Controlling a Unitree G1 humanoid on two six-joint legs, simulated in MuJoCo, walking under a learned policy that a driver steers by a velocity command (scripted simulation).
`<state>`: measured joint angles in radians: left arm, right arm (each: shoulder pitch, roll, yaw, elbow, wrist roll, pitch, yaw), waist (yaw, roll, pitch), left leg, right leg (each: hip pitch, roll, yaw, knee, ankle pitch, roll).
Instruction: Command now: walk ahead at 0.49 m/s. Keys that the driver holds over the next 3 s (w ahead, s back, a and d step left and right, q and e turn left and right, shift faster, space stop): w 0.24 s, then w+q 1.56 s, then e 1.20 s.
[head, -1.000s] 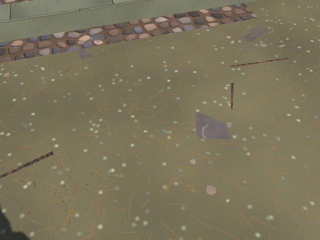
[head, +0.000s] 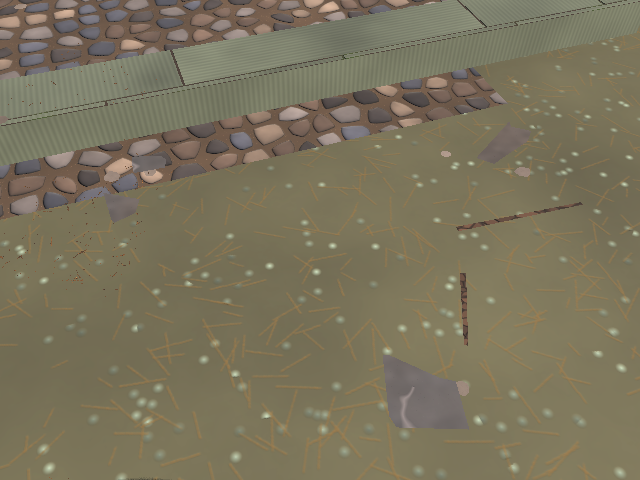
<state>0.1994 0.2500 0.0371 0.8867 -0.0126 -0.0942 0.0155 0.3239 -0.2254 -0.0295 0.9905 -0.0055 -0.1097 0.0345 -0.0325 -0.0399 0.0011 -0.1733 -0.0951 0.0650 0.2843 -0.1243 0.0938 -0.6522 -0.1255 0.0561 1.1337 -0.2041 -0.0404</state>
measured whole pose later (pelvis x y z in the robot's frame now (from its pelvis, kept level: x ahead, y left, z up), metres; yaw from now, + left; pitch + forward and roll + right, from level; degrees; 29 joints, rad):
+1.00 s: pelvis +0.52 +0.02 -0.01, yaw +23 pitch +1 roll +0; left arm 0.20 0.27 0.06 0.85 -0.02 -0.13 0.01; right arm 0.20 -0.26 -0.09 0.78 0.02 -0.06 0.04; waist 0.00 -0.01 0.05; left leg -0.36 -0.10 0.02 0.52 -0.18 0.11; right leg -0.42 -0.07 0.03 1.25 -0.38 -0.01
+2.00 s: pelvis +0.92 +0.31 -0.02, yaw +53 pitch +2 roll -1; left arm 0.26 0.31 0.05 0.87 -0.03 -0.06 -0.01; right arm 0.09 -0.26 -0.04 0.63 -0.01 -0.05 0.03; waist 0.04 -0.01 0.07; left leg -0.44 0.00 0.05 0.56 -0.16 0.06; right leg -0.37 -0.06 0.03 1.17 -0.54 0.03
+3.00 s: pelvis +1.00 +0.40 +0.00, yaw +19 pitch +2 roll +0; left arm 0.17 0.36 0.10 0.64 -0.01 0.05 0.02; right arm 0.16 -0.27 -0.07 0.76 -0.02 -0.01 -0.03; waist 0.00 -0.06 0.03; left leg -0.26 0.00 0.00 0.46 -0.24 0.01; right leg -0.54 0.08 0.12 1.10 -0.44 0.05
